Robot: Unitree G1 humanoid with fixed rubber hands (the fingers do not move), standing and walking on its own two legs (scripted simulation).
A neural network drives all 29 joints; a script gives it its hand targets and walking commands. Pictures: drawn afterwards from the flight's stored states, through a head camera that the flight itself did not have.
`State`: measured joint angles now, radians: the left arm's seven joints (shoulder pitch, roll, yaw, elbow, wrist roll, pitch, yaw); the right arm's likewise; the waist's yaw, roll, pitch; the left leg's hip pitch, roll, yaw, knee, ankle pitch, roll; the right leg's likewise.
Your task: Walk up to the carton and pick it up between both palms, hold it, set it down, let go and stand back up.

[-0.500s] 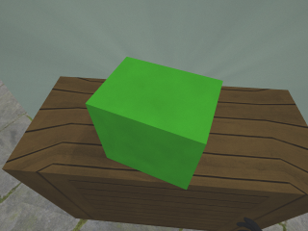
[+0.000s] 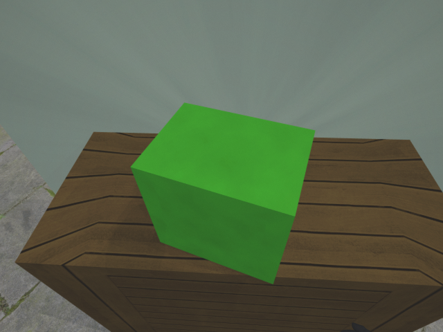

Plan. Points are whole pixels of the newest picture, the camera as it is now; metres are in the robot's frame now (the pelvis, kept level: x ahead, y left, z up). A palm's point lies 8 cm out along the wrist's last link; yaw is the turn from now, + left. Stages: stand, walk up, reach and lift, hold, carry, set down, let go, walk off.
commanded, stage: walk up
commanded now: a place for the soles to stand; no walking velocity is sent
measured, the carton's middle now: (228, 192) +0.38 +0.00 +0.05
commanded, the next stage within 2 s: none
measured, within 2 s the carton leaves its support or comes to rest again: neither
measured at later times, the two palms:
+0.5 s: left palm out of the picture +0.07 +0.28 -0.10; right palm out of the picture +0.09 -0.25 -0.09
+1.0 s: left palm out of the picture +0.07 +0.28 -0.09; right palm out of the picture +0.07 -0.26 -0.11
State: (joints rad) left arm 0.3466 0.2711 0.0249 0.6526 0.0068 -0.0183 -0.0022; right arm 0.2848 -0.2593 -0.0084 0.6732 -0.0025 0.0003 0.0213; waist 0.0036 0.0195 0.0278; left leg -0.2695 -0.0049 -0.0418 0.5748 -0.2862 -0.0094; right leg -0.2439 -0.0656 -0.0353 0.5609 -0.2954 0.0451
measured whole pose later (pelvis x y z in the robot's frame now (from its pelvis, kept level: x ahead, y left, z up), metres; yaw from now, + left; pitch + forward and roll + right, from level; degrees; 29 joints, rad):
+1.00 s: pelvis -0.02 +0.01 -0.01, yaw -2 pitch -1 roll +1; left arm 0.36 0.28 0.03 0.64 0.01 -0.01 0.02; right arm 0.28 -0.30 -0.02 0.64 -0.02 0.04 0.04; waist -0.01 0.02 0.05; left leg -0.33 -0.01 0.02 0.61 -0.27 0.01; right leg -0.33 -0.04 0.08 0.62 -0.28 0.05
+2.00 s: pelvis -0.03 +0.03 -0.01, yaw -9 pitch -2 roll +1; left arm 0.30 0.28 0.03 0.63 0.01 0.00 0.03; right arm 0.26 -0.31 -0.01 0.62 -0.03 0.06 0.04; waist -0.02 0.01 0.07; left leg -0.32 0.01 0.12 0.67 -0.31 0.03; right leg -0.36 -0.01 0.14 0.68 -0.29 0.06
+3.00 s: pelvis +0.02 +0.02 +0.02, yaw -7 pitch -6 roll -1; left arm 0.29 0.38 0.04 0.42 -0.12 0.00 -0.11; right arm 0.33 -0.08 -0.02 0.47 0.08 -0.23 -0.11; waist 0.01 -0.02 0.11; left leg -0.02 0.04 0.08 0.37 -0.24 0.00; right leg 0.00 0.00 0.02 0.31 -0.21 0.02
